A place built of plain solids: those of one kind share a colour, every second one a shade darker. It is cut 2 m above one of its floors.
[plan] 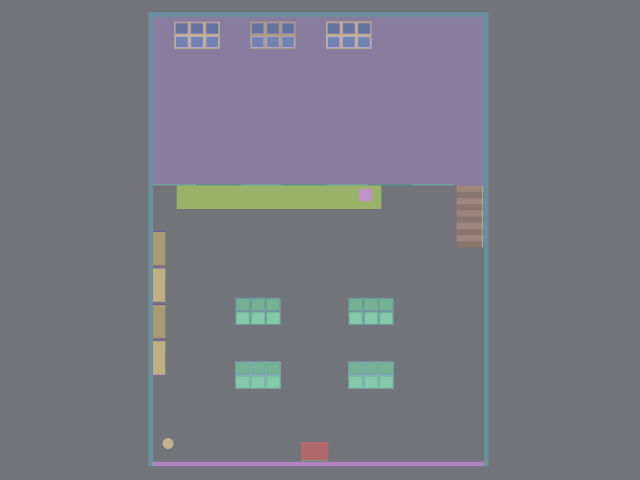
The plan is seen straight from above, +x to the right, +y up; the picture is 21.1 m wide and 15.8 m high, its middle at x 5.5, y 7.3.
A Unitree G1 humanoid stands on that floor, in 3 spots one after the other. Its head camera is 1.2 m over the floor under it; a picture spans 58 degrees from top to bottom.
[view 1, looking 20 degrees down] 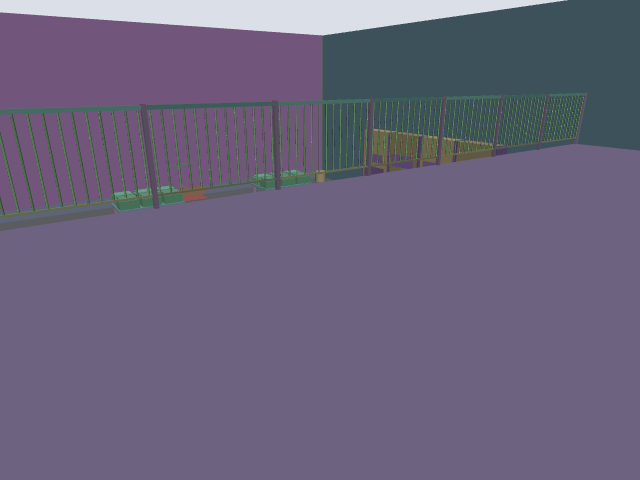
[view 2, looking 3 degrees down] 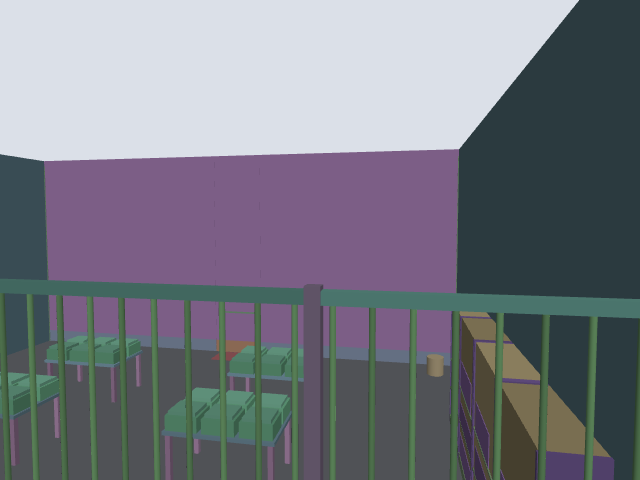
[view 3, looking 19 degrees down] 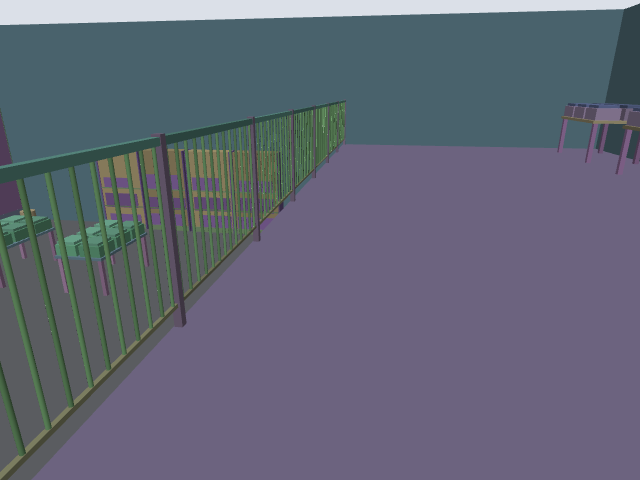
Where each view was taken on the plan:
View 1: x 9.60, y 13.55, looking -125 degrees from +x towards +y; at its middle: upper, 3.51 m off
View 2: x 1.20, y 10.29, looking -79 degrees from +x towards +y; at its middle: window_wall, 10.50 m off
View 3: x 10.45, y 10.19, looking -171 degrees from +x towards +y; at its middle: upper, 3.69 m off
